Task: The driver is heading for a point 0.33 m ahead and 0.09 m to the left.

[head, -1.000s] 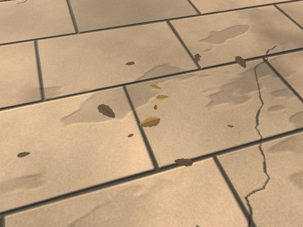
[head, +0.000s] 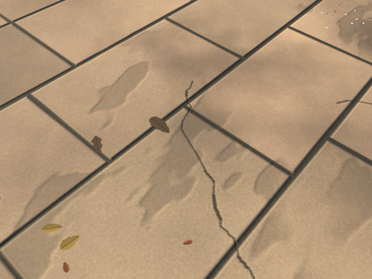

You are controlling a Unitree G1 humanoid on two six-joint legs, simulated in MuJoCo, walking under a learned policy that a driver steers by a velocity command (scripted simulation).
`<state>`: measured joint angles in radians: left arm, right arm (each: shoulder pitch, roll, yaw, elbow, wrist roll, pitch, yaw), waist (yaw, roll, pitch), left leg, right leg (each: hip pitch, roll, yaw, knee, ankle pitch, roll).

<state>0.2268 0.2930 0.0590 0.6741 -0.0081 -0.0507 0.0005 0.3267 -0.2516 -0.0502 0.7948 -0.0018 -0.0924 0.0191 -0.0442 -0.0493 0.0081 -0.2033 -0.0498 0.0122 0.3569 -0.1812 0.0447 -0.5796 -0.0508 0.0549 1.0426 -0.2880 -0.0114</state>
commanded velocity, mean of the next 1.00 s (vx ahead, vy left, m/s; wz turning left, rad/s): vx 0.22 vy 0.00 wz -0.01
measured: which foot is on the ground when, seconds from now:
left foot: down 0.00-0.30, up 0.32-0.64, down 0.66-1.00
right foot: up 0.00-0.26, down 0.28-1.00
